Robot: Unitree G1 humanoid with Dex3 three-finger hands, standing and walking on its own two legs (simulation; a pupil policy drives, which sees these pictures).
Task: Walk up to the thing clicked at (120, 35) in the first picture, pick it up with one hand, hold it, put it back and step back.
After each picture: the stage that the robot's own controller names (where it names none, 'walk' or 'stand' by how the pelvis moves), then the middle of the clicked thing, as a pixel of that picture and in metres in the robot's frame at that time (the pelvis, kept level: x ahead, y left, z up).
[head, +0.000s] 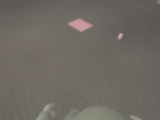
stand; (120, 36) +1.88 -0.65 -0.72
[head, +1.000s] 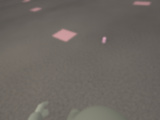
walk; (104, 40) +1.83 -0.15 -0.69
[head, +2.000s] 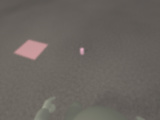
walk; (82, 51) +1.19 +0.26 -0.71
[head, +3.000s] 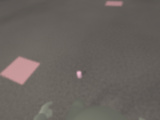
walk; (79, 74) +0.70 +0.25 -0.72
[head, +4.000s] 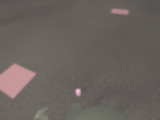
walk; (78, 92) +0.43 +0.20 -0.71
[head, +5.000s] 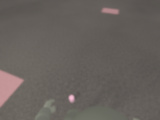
stand; (71, 98) +0.33 +0.22 -0.72
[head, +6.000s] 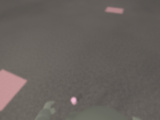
stand; (73, 101) +0.30 +0.20 -0.72
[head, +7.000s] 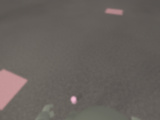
stand; (73, 100) +0.32 +0.21 -0.73
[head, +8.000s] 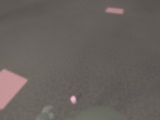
stand; (73, 99) +0.32 +0.22 -0.73
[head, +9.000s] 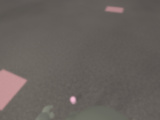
stand; (73, 100) +0.30 +0.22 -0.73
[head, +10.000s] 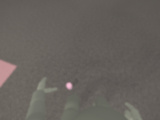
go down; (69, 86) +0.33 +0.22 -0.63
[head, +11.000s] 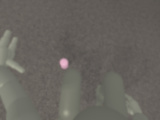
go down; (64, 63) +0.39 +0.22 -0.30
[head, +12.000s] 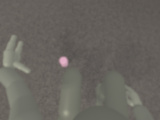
close in; (64, 62) +0.40 +0.22 -0.30
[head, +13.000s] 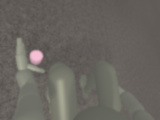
close in; (36, 57) +0.39 +0.25 -0.22
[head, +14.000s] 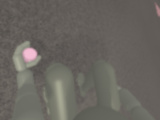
close; (30, 56) +0.38 +0.26 -0.22
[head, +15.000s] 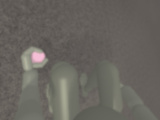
lift; (37, 58) +0.36 +0.24 -0.22
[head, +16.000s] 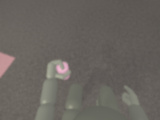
lift; (63, 71) +0.31 +0.19 -0.01
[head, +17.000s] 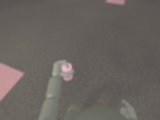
hold; (67, 71) +0.32 +0.18 +0.01
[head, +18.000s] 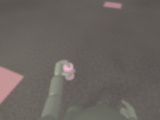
hold; (68, 71) +0.33 +0.17 +0.01
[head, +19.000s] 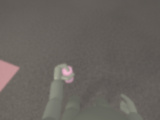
crouch; (68, 74) +0.32 +0.17 -0.05
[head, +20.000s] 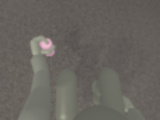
lower; (47, 48) +0.46 +0.26 -0.10
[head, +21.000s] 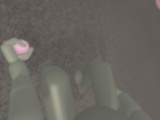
lower; (22, 50) +0.43 +0.27 -0.23
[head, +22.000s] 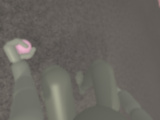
lower; (25, 50) +0.42 +0.27 -0.22
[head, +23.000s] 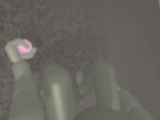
lower; (25, 50) +0.42 +0.27 -0.23
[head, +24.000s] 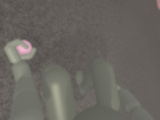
lower; (25, 50) +0.42 +0.27 -0.22
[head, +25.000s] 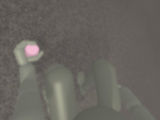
open; (31, 52) +0.40 +0.25 -0.23
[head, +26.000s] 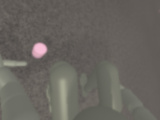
stand; (39, 51) +0.40 +0.24 -0.22
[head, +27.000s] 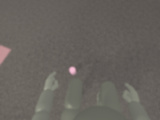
walk; (72, 70) +0.40 +0.19 -0.47
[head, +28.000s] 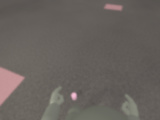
stand; (74, 96) +0.35 +0.19 -0.66
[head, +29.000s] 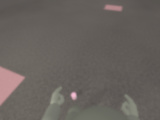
stand; (74, 96) +0.35 +0.19 -0.67
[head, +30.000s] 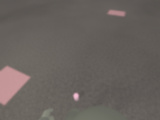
stand; (76, 96) +0.37 +0.18 -0.71
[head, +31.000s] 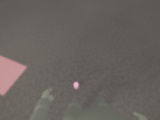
walk; (76, 85) +0.40 +0.15 -0.70
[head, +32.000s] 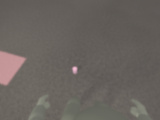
walk; (74, 70) +0.60 +0.21 -0.70
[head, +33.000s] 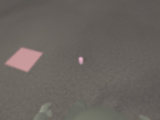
stand; (81, 60) +0.92 +0.27 -0.70
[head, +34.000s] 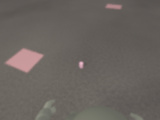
stand; (81, 65) +0.94 +0.20 -0.72
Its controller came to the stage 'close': yes
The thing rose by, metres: 0.71
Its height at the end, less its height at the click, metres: +0.00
